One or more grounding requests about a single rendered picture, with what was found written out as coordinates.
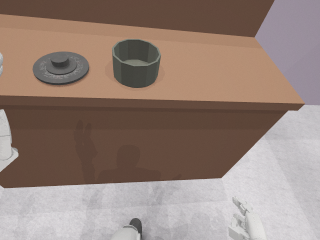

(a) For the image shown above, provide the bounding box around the robot left shin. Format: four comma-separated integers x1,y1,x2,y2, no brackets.
123,225,138,231

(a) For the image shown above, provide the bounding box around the robot left hand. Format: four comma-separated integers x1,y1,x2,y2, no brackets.
0,53,19,172

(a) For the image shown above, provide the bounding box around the pot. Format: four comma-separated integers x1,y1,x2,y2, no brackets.
112,39,161,88

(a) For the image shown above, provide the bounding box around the robot right hand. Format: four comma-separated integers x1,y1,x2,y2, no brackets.
228,196,268,240

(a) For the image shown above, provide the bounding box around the lid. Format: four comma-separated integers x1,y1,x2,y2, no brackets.
32,51,89,85

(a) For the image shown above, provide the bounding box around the table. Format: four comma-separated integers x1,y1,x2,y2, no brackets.
0,0,305,189

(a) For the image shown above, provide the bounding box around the robot left foot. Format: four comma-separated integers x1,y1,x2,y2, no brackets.
129,218,142,240

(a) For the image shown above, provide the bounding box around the knob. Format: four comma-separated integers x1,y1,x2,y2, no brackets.
50,53,70,68

